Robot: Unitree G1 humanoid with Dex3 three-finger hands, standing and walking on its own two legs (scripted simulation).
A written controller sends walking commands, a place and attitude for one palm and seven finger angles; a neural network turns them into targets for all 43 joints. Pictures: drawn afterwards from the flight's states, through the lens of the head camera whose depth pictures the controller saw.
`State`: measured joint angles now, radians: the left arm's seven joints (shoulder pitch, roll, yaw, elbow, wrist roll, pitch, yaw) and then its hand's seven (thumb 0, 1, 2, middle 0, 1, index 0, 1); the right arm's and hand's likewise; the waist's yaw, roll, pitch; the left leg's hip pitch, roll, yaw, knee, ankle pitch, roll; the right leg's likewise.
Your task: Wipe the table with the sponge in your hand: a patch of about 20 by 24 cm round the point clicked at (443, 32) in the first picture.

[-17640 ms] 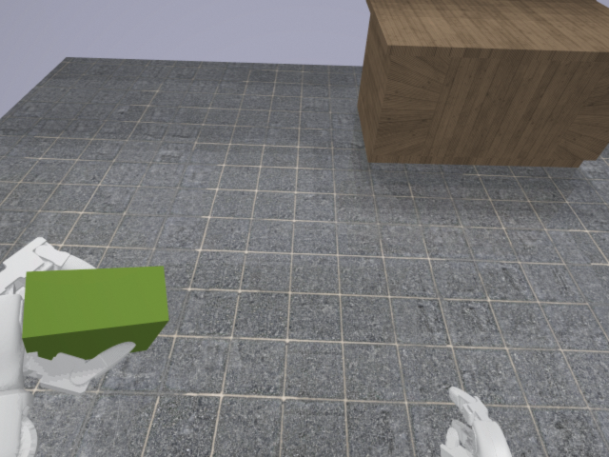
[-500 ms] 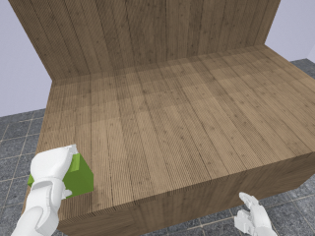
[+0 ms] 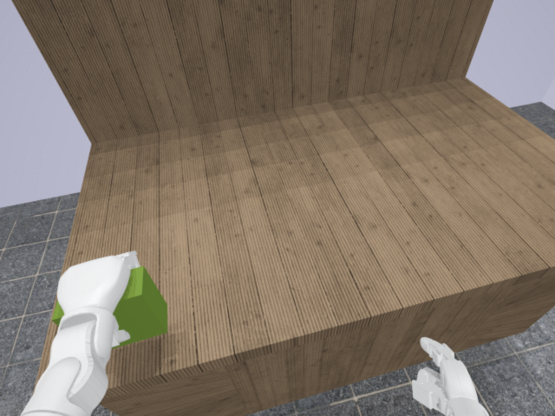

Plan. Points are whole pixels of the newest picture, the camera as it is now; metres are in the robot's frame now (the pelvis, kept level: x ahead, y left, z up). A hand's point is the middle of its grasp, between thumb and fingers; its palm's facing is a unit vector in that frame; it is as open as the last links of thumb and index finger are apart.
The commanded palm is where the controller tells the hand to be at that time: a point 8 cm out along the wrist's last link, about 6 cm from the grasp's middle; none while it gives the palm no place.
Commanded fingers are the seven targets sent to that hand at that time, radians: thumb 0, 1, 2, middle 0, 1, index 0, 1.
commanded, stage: lower the sponge onto the table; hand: left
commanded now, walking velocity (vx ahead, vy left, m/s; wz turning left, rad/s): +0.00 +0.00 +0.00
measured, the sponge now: (121, 317) +0.24 +0.30 -0.01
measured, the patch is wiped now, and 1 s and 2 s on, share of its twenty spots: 0.00 0.00 0.05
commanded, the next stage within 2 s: wipe forward along the first lane in 1.54 s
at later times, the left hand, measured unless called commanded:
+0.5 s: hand (116, 306) +0.24 +0.30 +0.01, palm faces -0.10 -0.10 -0.99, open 9.9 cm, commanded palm +0.22 +0.29 +0.08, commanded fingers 0.00 0.10 1.30 -1.20 -1.60 -1.20 -1.60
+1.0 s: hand (117, 315) +0.24 +0.30 -0.01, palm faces -0.11 -0.09 -0.99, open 9.9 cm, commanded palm +0.22 +0.30 +0.05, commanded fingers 0.00 0.10 1.30 -1.20 -1.60 -1.20 -1.60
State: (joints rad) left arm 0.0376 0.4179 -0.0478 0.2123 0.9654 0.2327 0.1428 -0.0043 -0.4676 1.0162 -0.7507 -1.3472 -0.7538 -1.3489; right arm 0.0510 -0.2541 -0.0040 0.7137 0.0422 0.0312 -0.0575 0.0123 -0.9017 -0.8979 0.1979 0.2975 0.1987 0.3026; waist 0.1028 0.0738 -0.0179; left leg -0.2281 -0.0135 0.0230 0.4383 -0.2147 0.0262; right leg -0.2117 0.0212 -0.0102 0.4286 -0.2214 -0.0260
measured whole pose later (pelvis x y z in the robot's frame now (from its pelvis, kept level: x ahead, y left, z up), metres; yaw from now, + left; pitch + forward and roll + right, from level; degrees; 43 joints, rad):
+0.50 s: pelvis +0.01 +0.00 +0.00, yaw +0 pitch +1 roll +0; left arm 0.05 0.40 -0.06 0.22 0.98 0.23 0.15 0.00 -0.47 1.02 -0.75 -1.35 -0.75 -1.35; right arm 0.05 -0.25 -0.01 0.71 0.04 0.03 -0.05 0.01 -0.90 -0.90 0.20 0.30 0.20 0.30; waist 0.11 0.07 -0.02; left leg -0.24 -0.02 0.02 0.45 -0.23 0.03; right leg -0.22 0.02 -0.01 0.43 -0.23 -0.02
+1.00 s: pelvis +0.00 +0.01 +0.00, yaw +0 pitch +2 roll -1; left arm 0.07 0.40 -0.03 0.29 0.99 0.18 0.22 0.00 -0.47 1.02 -0.75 -1.35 -0.75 -1.35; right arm 0.08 -0.26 -0.03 0.72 0.04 0.03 -0.05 0.01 -0.90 -0.90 0.20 0.30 0.20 0.30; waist 0.09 0.05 -0.04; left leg -0.30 -0.01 0.03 0.50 -0.24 0.03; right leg -0.27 0.02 0.00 0.47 -0.24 -0.02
